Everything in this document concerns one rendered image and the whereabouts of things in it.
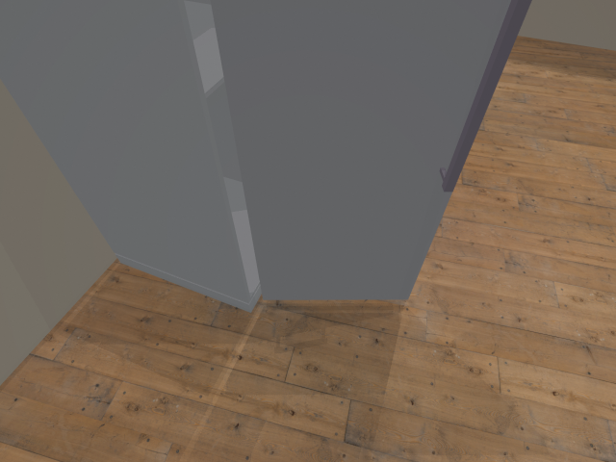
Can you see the fridge door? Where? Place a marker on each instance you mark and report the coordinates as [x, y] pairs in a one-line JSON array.
[[343, 113]]

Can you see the handle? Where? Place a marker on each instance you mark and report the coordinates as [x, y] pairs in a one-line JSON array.
[[509, 31]]

